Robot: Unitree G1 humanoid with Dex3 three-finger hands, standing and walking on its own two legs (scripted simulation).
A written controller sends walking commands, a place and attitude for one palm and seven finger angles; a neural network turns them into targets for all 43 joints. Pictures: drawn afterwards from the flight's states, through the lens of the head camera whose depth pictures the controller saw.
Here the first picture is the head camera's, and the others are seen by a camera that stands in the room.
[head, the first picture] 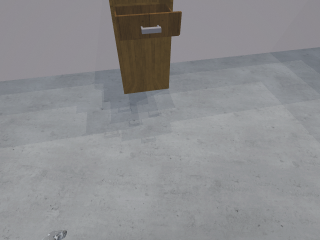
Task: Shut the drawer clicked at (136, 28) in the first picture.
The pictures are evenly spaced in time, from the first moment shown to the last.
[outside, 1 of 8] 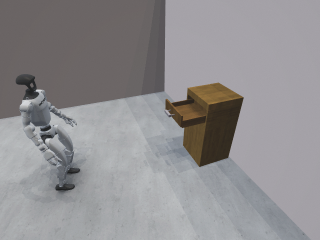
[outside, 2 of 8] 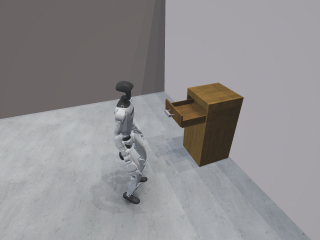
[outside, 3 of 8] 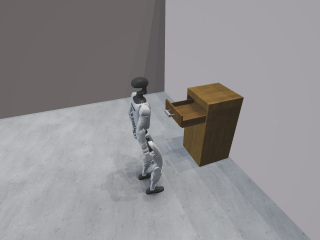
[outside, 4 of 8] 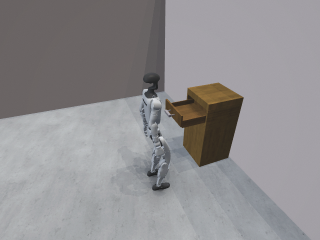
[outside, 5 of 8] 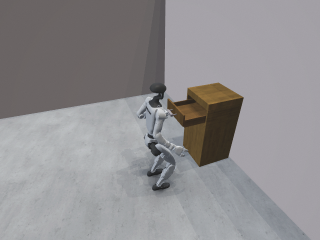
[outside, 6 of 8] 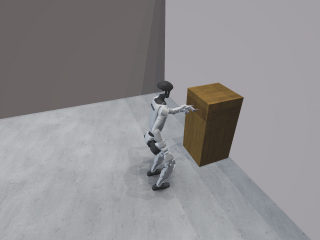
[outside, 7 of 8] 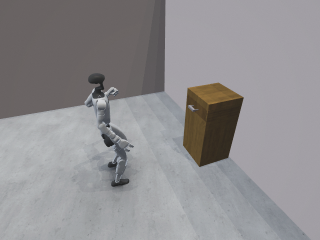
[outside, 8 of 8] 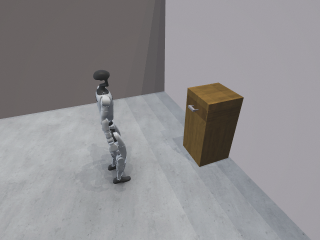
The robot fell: no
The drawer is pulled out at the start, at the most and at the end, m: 0.30 0.30 0.00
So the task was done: yes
